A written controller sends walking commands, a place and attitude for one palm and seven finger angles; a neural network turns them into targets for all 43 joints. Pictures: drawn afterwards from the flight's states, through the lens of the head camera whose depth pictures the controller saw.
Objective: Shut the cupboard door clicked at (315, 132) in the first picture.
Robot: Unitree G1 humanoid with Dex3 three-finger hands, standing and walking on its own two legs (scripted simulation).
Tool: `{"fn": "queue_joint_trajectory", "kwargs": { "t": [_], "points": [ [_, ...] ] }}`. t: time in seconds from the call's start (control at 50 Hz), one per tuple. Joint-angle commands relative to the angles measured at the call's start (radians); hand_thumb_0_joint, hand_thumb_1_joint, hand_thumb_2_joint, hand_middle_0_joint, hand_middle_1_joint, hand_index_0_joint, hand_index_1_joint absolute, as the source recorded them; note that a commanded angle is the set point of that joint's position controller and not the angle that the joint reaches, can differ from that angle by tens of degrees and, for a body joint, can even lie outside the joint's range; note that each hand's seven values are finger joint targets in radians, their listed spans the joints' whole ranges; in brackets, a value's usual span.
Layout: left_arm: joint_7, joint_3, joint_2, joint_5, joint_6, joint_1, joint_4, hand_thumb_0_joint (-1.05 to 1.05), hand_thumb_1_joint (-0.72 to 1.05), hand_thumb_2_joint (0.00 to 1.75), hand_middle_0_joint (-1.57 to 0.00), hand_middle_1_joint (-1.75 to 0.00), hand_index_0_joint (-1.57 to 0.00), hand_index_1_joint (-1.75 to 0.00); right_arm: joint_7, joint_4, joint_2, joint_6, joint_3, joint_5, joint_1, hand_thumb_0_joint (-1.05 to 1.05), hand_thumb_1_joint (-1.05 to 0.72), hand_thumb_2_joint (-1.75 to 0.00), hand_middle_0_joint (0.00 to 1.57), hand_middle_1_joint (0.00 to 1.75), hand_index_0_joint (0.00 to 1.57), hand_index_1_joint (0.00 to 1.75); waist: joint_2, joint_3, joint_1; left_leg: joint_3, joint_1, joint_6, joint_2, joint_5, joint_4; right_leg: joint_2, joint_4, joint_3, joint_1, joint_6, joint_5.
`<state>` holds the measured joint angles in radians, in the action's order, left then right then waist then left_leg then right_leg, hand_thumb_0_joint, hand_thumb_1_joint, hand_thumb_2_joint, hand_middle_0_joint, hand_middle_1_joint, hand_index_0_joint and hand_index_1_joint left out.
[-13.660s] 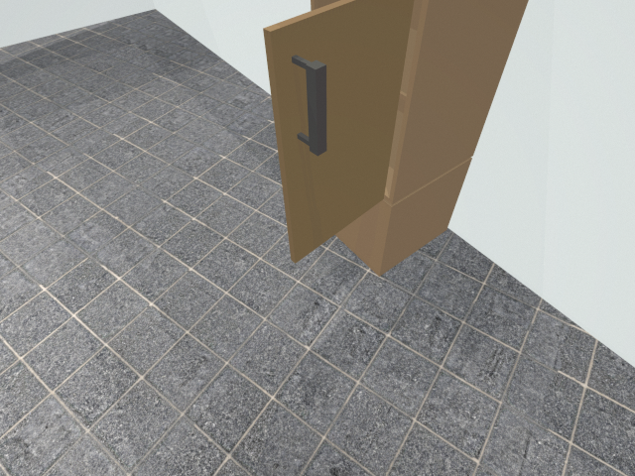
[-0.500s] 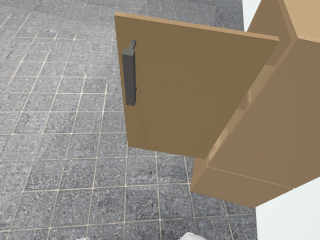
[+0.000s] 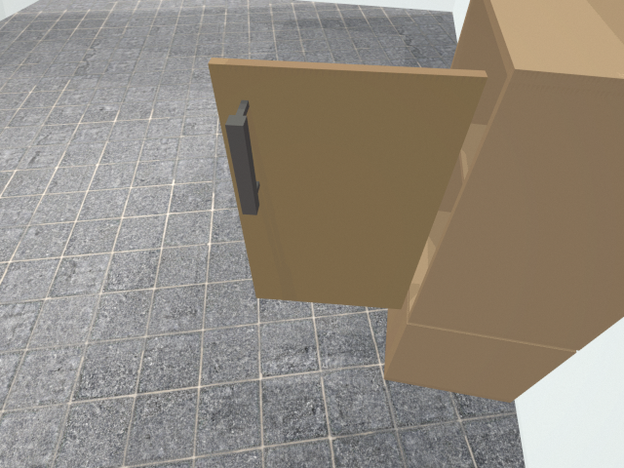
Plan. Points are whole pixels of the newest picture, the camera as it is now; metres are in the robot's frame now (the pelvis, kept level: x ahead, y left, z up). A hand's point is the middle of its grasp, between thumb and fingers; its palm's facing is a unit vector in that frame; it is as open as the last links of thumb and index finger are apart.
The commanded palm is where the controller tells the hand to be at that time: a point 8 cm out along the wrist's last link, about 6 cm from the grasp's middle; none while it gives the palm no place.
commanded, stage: come to a stop and stand still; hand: left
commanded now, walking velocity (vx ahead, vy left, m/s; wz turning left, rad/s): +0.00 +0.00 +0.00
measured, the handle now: (247, 160) +0.52 +0.12 +0.11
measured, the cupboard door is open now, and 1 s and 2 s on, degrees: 96 96 96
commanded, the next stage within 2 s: look again from close up in 1.08 s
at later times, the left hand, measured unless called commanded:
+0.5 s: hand out of the picture -0.04 +0.12 -0.18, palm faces +0.06 -0.99 -0.12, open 7.3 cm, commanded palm none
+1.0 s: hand out of the picture +0.01 +0.14 -0.18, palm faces +0.05 -0.98 -0.17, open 7.3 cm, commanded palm none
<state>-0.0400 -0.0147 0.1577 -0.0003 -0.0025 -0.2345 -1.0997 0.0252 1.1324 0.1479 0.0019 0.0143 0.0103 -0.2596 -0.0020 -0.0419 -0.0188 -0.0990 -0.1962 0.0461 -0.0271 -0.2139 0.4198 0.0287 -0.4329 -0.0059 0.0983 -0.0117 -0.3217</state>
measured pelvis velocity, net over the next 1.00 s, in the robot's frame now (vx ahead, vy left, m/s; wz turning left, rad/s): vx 0.02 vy -0.02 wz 0.00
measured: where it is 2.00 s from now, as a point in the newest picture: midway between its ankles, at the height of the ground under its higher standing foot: outside the picture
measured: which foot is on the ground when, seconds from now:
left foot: down 0.00-1.00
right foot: down 0.00-1.00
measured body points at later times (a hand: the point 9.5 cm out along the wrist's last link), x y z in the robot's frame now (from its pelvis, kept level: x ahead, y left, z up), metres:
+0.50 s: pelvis +0.00 -0.02 +0.00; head +0.01 -0.01 +0.45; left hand -0.04 +0.17 -0.16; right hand -0.03 -0.23 -0.16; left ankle +0.01 +0.09 -0.74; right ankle -0.06 -0.12 -0.74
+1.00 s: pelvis +0.02 -0.02 +0.00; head +0.04 -0.02 +0.45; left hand +0.01 +0.19 -0.16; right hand +0.01 -0.24 -0.16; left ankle +0.01 +0.09 -0.74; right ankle -0.06 -0.12 -0.74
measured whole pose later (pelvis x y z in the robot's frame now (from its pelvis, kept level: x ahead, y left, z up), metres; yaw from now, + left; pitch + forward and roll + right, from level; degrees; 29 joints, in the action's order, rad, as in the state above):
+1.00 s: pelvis +0.02 -0.02 +0.00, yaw +0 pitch +0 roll +1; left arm -0.04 0.00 0.13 0.00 0.02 -0.30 -1.14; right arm 0.04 1.18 0.13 -0.01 0.01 0.01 -0.26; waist -0.03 -0.03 0.00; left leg -0.09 -0.16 0.01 0.00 -0.23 0.40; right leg 0.00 -0.38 -0.02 0.05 0.02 -0.33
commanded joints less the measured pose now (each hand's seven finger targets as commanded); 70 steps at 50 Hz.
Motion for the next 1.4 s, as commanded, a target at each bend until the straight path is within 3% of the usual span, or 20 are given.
{"fn": "queue_joint_trajectory", "kwargs": {
  "t": [0.0,0.08,0.16,0.28,0.32,0.42,0.72,0.84,0.94,1.02,1.14,1.16,1.18,1.2,1.22,1.26,1.28,1.3,1.32,1.38],
  "points": [
    [-0.003,-0.002,0.08,0.004,0.007,-0.07,0.024,0.0,0.9,0.9,-0.2,-0.3,-0.2,-0.3,0.005,-0.015,0.097,-0.001,0.019,0.001,-0.052,0.0,-0.9,-0.9,0.2,0.3,0.2,0.3,-0.032,-0.067,0.011,0.135,0.039,-0.026,0.119,0.038,-0.097,0.085,0.114,0.08,0.133,0.051,0.085],
    [-0.001,0.0,0.074,0.004,0.011,-0.09,0.014,0.0,0.9,0.9,-0.2,-0.3,-0.2,-0.3,0.004,-0.003,0.079,0.003,0.015,0.002,-0.07,0.0,-0.9,-0.9,0.2,0.3,0.2,0.3,-0.016,-0.102,0.009,0.131,0.02,-0.029,0.111,-0.013,-0.105,0.083,0.137,0.089,0.156,0.057,0.034],
    [0.0,0.002,0.064,0.003,0.015,-0.112,0.003,0.0,0.9,0.9,-0.2,-0.3,-0.2,-0.3,0.005,0.003,0.069,0.003,0.014,0.002,-0.083,0.0,-0.9,-0.9,0.2,0.3,0.2,0.3,-0.028,-0.088,0.01,0.123,0.031,-0.031,0.108,-0.011,-0.099,0.084,0.148,0.097,0.164,0.057,0.013],
    [-0.002,0.004,0.047,0.001,0.025,-0.143,-0.012,0.0,0.9,0.9,-0.2,-0.3,-0.2,-0.3,0.01,0.013,0.058,-0.008,0.012,0.0,-0.088,0.0,-0.9,-0.9,0.2,0.3,0.2,0.3,-0.015,-0.042,0.012,0.121,0.06,-0.029,0.116,0.07,-0.078,0.086,0.139,0.094,0.135,0.059,0.103],
    [-0.003,0.005,0.038,0.002,0.027,-0.151,-0.019,0.0,0.9,0.9,-0.2,-0.3,-0.2,-0.3,0.012,0.015,0.048,-0.008,0.012,-0.002,-0.093,0.0,-0.9,-0.9,0.2,0.3,0.2,0.3,-0.032,-0.048,0.013,0.117,0.052,-0.028,0.119,0.069,-0.078,0.084,0.145,0.088,0.126,0.057,0.109],
    [-0.006,0.006,0.023,0.003,0.028,-0.168,-0.03,0.0,0.9,0.9,-0.2,-0.3,-0.2,-0.3,0.016,0.02,0.043,-0.012,0.011,-0.002,-0.093,0.0,-0.9,-0.9,0.2,0.3,0.2,0.3,-0.01,-0.05,0.015,0.117,0.058,-0.027,0.124,0.107,-0.072,0.082,0.136,0.084,0.116,0.056,0.163],
    [-0.009,0.004,0.025,0.006,0.03,-0.172,-0.033,0.0,0.9,0.9,-0.2,-0.3,-0.2,-0.3,0.022,0.022,0.044,-0.018,0.011,-0.002,-0.085,0.0,-0.9,-0.9,0.2,0.3,0.2,0.3,-0.021,-0.044,0.018,0.115,0.07,-0.026,0.132,0.181,-0.061,0.086,0.12,0.07,0.078,0.052,0.278],
    [-0.009,0.003,0.044,0.005,0.032,-0.167,-0.026,0.0,0.9,0.9,-0.2,-0.3,-0.2,-0.3,0.023,0.02,0.056,-0.022,0.011,-0.001,-0.077,0.0,-0.9,-0.9,0.2,0.3,0.2,0.3,-0.019,-0.012,0.017,0.11,0.087,-0.031,0.13,0.246,-0.046,0.094,0.1,0.072,0.045,0.052,0.395],
    [-0.009,0.003,0.047,0.005,0.029,-0.157,-0.025,0.0,0.9,0.9,-0.2,-0.3,-0.2,-0.3,0.025,0.024,0.061,-0.019,0.01,0.0,-0.078,0.0,-0.9,-0.9,0.2,0.3,0.2,0.3,-0.012,-0.035,0.017,0.112,0.083,-0.031,0.132,0.246,-0.053,0.09,0.104,0.069,0.047,0.051,0.376],
    [-0.009,0.002,0.047,0.005,0.029,-0.16,-0.026,0.0,0.9,0.9,-0.2,-0.3,-0.2,-0.3,0.025,0.024,0.06,-0.019,0.01,-0.001,-0.079,0.0,-0.9,-0.9,0.2,0.3,0.2,0.3,-0.032,-0.025,0.019,0.109,0.09,-0.029,0.132,0.247,-0.05,0.09,0.11,0.058,0.033,0.049,0.384],
    [-0.009,0.001,0.056,0.004,0.029,-0.159,-0.024,0.0,0.9,0.9,-0.2,-0.3,-0.2,-0.3,0.027,0.024,0.067,-0.02,0.01,0.0,-0.076,0.0,-0.9,-0.9,0.2,0.3,0.2,0.3,-0.012,-0.014,0.017,0.106,0.099,-0.033,0.129,0.273,-0.045,0.095,0.101,0.063,0.023,0.051,0.431],
    [-0.046,0.007,0.091,0.033,0.063,-0.205,-0.023,0.0,0.9,0.9,-0.2,-0.3,-0.2,-0.3,0.006,-0.064,0.108,-0.04,0.004,-0.008,0.012,0.0,-0.9,-0.9,0.2,0.3,0.2,0.3,0.01,-0.033,0.035,0.067,0.04,-0.041,0.124,0.437,0.195,0.113,0.069,0.109,0.117,0.007,0.79],
    [-0.041,-0.006,0.119,0.025,0.065,-0.169,0.028,0.0,0.9,0.9,-0.2,-0.3,-0.2,-0.3,0.0,-0.087,0.064,-0.035,0.002,0.002,-0.056,0.0,-0.9,-0.9,0.2,0.3,0.2,0.3,0.0,0.024,-0.012,0.091,-0.013,-0.022,0.11,0.142,0.165,0.144,0.026,0.11,0.035,0.047,0.752],
    [-0.031,0.002,0.104,0.019,0.063,-0.131,0.039,0.0,0.9,0.9,-0.2,-0.3,-0.2,-0.3,0.004,-0.078,0.062,-0.033,0.006,0.005,-0.065,0.0,-0.9,-0.9,0.2,0.3,0.2,0.3,0.058,0.019,-0.018,0.087,-0.017,-0.015,0.101,0.091,0.111,0.133,-0.003,0.101,0.039,0.067,0.684],
    [-0.028,0.002,0.11,0.019,0.065,-0.133,0.042,0.0,0.9,0.9,-0.2,-0.3,-0.2,-0.3,0.002,-0.077,0.07,-0.037,0.001,0.008,-0.088,0.0,-0.9,-0.9,0.2,0.3,0.2,0.3,0.079,0.05,-0.008,0.086,-0.006,-0.02,0.105,0.172,0.107,0.115,-0.024,0.081,0.026,0.073,0.649],
    [-0.025,0.003,0.088,0.014,0.064,-0.16,0.046,0.0,0.9,0.9,-0.2,-0.3,-0.2,-0.3,0.006,-0.091,0.088,-0.042,0.0,0.004,-0.096,0.0,-0.9,-0.9,0.2,0.3,0.2,0.3,0.021,0.12,-0.003,0.113,0.04,-0.009,0.125,0.312,0.121,0.079,-0.043,0.071,0.014,0.076,0.563],
    [-0.025,0.005,0.083,0.011,0.059,-0.157,0.044,0.0,0.9,0.9,-0.2,-0.3,-0.2,-0.3,0.009,-0.093,0.098,-0.043,0.001,0.003,-0.093,0.0,-0.9,-0.9,0.2,0.3,0.2,0.3,0.019,0.12,-0.001,0.115,0.055,-0.006,0.131,0.357,0.121,0.073,-0.053,0.062,0.025,0.074,0.53],
    [-0.024,0.007,0.08,0.01,0.053,-0.155,0.047,0.0,0.9,0.9,-0.2,-0.3,-0.2,-0.3,0.01,-0.099,0.102,-0.041,0.0,0.002,-0.088,0.0,-0.9,-0.9,0.2,0.3,0.2,0.3,0.006,0.102,0.002,0.12,0.05,-0.003,0.134,0.349,0.113,0.067,-0.046,0.058,0.039,0.07,0.467],
    [-0.023,0.009,0.078,0.012,0.051,-0.159,0.047,0.0,0.9,0.9,-0.2,-0.3,-0.2,-0.3,0.011,-0.102,0.1,-0.043,-0.003,0.003,-0.075,0.0,-0.9,-0.9,0.2,0.3,0.2,0.3,-0.004,0.064,0.011,0.116,0.033,-0.002,0.131,0.359,0.111,0.065,-0.039,0.063,0.054,0.068,0.48],
    [-0.019,0.013,0.082,0.012,0.036,-0.134,0.056,0.0,0.9,0.9,-0.2,-0.3,-0.2,-0.3,0.009,-0.109,0.111,-0.034,-0.005,0.002,-0.06,0.0,-0.9,-0.9,0.2,0.3,0.2,0.3,-0.03,-0.018,0.01,0.132,0.003,0.0,0.13,0.229,0.051,0.05,-0.022,0.065,0.108,0.062,0.28]
  ]
}}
